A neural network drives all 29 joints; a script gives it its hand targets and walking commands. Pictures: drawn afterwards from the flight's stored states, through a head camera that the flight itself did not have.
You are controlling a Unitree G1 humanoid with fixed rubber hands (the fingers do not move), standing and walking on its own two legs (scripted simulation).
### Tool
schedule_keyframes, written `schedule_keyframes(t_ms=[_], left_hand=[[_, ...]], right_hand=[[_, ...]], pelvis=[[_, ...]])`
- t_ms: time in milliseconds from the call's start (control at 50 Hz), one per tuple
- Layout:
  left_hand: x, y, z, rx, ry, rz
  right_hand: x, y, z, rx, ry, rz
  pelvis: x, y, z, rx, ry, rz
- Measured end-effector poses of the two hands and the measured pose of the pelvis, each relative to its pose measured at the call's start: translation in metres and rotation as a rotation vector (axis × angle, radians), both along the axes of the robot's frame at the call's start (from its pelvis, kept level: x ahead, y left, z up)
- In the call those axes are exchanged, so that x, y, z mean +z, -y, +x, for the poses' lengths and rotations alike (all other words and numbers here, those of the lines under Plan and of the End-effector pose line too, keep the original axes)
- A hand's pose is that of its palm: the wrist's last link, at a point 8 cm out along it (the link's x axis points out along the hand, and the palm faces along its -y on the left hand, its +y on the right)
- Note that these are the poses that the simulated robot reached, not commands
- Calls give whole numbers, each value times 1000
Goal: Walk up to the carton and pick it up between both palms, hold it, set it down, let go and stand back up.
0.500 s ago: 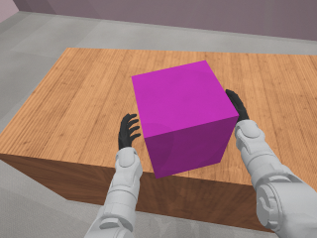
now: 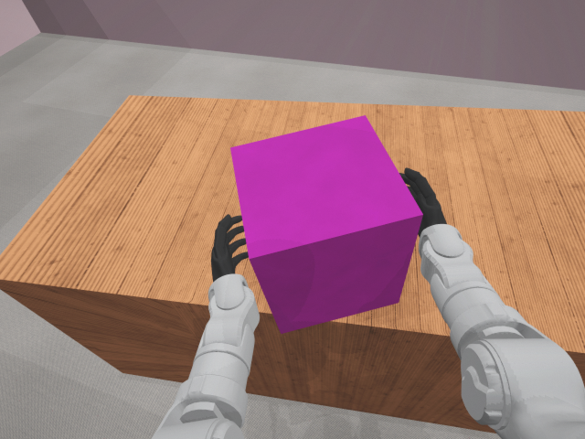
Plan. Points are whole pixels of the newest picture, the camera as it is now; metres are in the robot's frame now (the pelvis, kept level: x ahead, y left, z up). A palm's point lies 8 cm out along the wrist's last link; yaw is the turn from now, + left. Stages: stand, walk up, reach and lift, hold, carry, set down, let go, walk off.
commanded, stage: reach and lift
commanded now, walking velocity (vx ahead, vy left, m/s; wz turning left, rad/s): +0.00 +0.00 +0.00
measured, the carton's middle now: (320, 231) +0.44 +0.05 +0.01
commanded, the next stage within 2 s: none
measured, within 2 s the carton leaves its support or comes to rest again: neither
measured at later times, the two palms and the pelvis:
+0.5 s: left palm (232, 247) +0.35 +0.16 +0.07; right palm (450, 216) +0.41 -0.13 +0.10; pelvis -0.01 +0.00 +0.00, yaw +0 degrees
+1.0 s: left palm (206, 224) +0.35 +0.18 +0.13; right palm (456, 189) +0.38 -0.11 +0.18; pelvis -0.01 +0.01 +0.00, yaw +1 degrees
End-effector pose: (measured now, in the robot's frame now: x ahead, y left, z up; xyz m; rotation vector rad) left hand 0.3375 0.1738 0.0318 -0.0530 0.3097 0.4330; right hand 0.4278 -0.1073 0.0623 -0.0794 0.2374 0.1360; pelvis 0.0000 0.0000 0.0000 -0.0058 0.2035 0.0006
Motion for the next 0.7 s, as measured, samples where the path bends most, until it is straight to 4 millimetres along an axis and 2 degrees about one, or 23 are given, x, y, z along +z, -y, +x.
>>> schedule_keyframes(t_ms=[200, 340, 460, 580, 640, 700], left_hand=[[22, 0, -16, -10, 34, 5], [33, 7, -6, -74, -8, -13], [40, 12, 10, -91, -25, -10], [41, 9, 24, -92, -37, -7], [49, 2, 30, -88, -7, 4], [66, -8, 32, -82, 54, 17]], right_hand=[[28, 0, -21, -17, 46, 4], [31, 13, -31, -97, -21, 40], [34, 19, -23, -130, -45, 50], [39, 16, -7, -121, -48, 27], [52, 8, 1, -97, -1, -25], [75, -2, 3, -82, 69, -41]], pelvis=[[0, 0, -17, 0, 34, 0], [-1, 1, -25, 2, 51, 1], [0, 0, -19, 2, 43, 0], [0, 1, -6, 3, 34, 0], [1, 1, 0, 3, 39, 0], [3, 0, 5, 3, 58, 0]])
